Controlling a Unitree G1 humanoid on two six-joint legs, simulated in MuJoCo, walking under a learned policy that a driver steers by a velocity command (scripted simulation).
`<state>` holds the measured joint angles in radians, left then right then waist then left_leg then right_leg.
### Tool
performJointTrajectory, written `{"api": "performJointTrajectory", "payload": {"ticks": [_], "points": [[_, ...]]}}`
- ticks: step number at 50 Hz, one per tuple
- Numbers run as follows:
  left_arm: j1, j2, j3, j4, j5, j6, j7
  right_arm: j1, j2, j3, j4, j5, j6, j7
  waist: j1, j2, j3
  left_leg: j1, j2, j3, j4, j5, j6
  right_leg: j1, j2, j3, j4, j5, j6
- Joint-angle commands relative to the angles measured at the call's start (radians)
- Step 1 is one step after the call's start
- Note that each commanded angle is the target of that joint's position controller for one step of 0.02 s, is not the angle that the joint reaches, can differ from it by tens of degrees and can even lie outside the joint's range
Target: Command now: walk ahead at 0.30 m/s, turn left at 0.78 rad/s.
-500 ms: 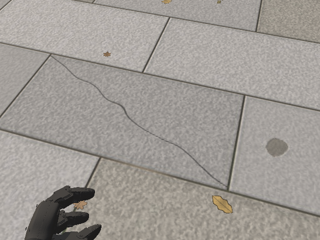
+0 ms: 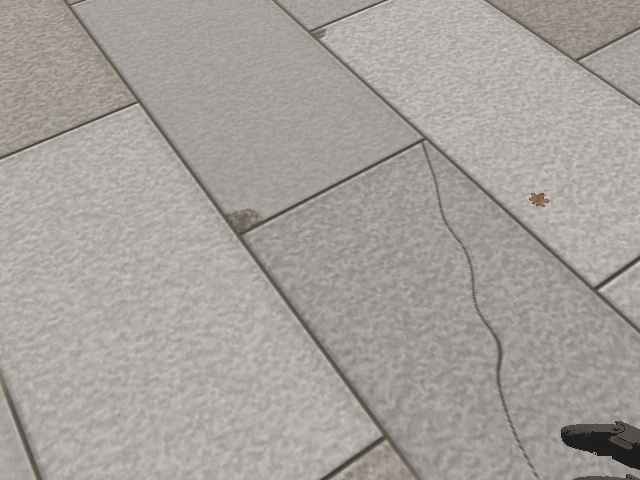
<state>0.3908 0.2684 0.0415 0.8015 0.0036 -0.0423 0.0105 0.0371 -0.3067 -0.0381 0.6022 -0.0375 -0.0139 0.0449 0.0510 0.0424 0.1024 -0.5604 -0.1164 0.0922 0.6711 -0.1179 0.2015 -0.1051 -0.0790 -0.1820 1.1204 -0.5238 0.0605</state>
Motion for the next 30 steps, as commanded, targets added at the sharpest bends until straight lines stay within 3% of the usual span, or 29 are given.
{"api": "performJointTrajectory", "payload": {"ticks": [1, 2, 3, 4, 5, 8, 13, 17, 20, 22, 23, 24, 25, 26, 27, 30], "points": [[0.036, 0.152, 0.019, -0.154, 0.017, 0.01, 0.021, 0.266, -0.244, -0.098, -0.042, 0.027, 0.026, -0.047, -0.13, -0.048, -0.522, 0.878, 0.466, -0.706, -0.193, 0.867, 0.268, -0.594, 0.045, 0.23, 0.531, 0.013, 0.008], [-0.01, 0.152, 0.019, -0.153, 0.019, 0.016, 0.022, 0.201, -0.176, -0.079, -0.037, 0.033, 0.029, -0.058, -0.095, -0.101, -0.374, 0.694, 0.422, -0.628, -0.255, 0.686, 0.234, -0.576, 0.009, 0.226, 0.434, 0.072, 0.007], [-0.045, 0.141, 0.017, -0.155, 0.033, 0.024, 0.023, 0.178, -0.127, -0.061, -0.015, 0.035, 0.024, -0.061, -0.058, -0.132, -0.282, 0.555, 0.367, -0.575, -0.287, 0.62, 0.195, -0.543, -0.015, 0.228, 0.345, 0.079, 0.006], [-0.035, 0.137, 0.017, -0.148, 0.039, 0.043, 0.025, 0.179, -0.103, -0.051, 0.001, 0.036, 0.014, -0.064, -0.035, -0.119, -0.224, 0.435, 0.336, -0.512, -0.303, 0.658, 0.162, -0.48, -0.028, 0.226, 0.272, 0.08, 0.004], [-0.029, 0.133, 0.017, -0.142, 0.042, 0.064, 0.025, 0.192, -0.088, -0.044, 0.022, 0.035, 0.006, -0.062, -0.024, -0.118, -0.21, 0.345, 0.313, -0.47, -0.316, 0.685, 0.139, -0.412, -0.033, 0.224, 0.21, 0.074, 0.003], [-0.057, 0.08, 0.005, -0.144, 0.026, 0.076, 0.022, 0.212, -0.104, -0.047, 0.06, 0.012, -0.011, -0.052, -0.02, -0.103, -0.251, 0.299, 0.268, -0.38, -0.304, 0.796, 0.101, -0.354, -0.023, 0.212, 0.069, 0.134, -0.012], [-0.143, 0.059, -0.001, -0.155, 0.014, 0.087, 0.019, 0.23, -0.074, -0.039, 0.096, 0.016, 0.002, -0.047, -0.049, -0.005, -0.243, 0.332, 0.213, -0.336, -0.33, 0.571, 0.008, -0.346, 0.002, 0.209, -0.153, 0.272, -0.03], [-0.198, 0.068, 0.003, -0.16, 0.006, 0.097, 0.022, 0.252, -0.068, -0.037, 0.111, 0.004, 0.019, -0.04, -0.082, 0.043, -0.185, 0.341, 0.231, -0.384, -0.347, 0.321, 0.02, -0.309, 0.033, 0.205, -0.287, 0.209, -0.039], [-0.199, 0.064, 0.002, -0.157, 0.001, 0.091, 0.027, 0.255, -0.067, -0.034, 0.123, 0.0, 0.029, -0.043, -0.087, 0.064, -0.154, 0.354, 0.247, -0.433, -0.313, 0.269, 0.02, -0.246, 0.07, 0.192, -0.427, 0.131, -0.061], [-0.141, 0.043, -0.004, -0.134, 0.002, 0.078, 0.031, 0.23, -0.061, -0.028, 0.128, 0.016, 0.035, -0.055, -0.044, 0.05, -0.14, 0.324, 0.223, -0.441, -0.264, 0.22, -0.022, -0.114, 0.081, 0.183, -0.683, 0.233, -0.082], [-0.126, 0.056, -0.003, -0.128, 0.014, 0.064, 0.036, 0.239, -0.036, -0.019, 0.127, 0.023, 0.032, -0.062, -0.046, 0.012, -0.146, 0.274, 0.194, -0.442, -0.24, 0.12, -0.07, -0.021, 0.019, 0.248, -0.782, 0.328, -0.093], [-0.133, 0.111, -0.001, -0.142, 0.035, 0.052, 0.042, 0.277, 0.024, -0.003, 0.119, 0.026, 0.024, -0.064, -0.076, -0.145, -0.171, 0.226, 0.122, -0.36, -0.124, -0.074, -0.121, 0.043, -0.173, 0.428, -0.843, 0.464, -0.132], [-0.204, 0.14, 0.005, -0.139, 0.025, 0.054, 0.034, 0.272, 0.002, -0.01, 0.124, 0.032, 0.03, -0.064, -0.104, -0.248, -0.114, 0.221, 0.008, -0.229, -0.138, -0.264, -0.146, -0.074, -0.255, 0.516, -0.821, 0.697, -0.236], [-0.217, 0.092, -0.006, -0.144, 0.015, 0.049, 0.026, 0.26, -0.032, -0.017, 0.142, 0.017, 0.036, -0.061, -0.09, -0.196, -0.113, 0.289, 0.036, -0.213, -0.099, -0.291, -0.159, -0.102, -0.239, 0.478, -0.815, 0.747, -0.266], [-0.229, 0.082, -0.013, -0.139, 0.011, 0.044, 0.021, 0.246, -0.025, -0.017, 0.148, 0.019, 0.038, -0.055, -0.094, -0.185, -0.118, 0.33, 0.041, -0.21, -0.144, -0.235, -0.16, -0.111, -0.191, 0.427, -0.8, 0.726, -0.243], [-0.209, 0.101, -0.007, -0.122, 0.008, 0.045, 0.022, 0.195, -0.025, -0.01, 0.154, 0.015, 0.037, -0.042, -0.078, -0.181, -0.13, 0.422, 0.085, -0.248, -0.264, 0.01, -0.168, -0.107, -0.077, 0.339, -0.764, 0.585, -0.15]]}}
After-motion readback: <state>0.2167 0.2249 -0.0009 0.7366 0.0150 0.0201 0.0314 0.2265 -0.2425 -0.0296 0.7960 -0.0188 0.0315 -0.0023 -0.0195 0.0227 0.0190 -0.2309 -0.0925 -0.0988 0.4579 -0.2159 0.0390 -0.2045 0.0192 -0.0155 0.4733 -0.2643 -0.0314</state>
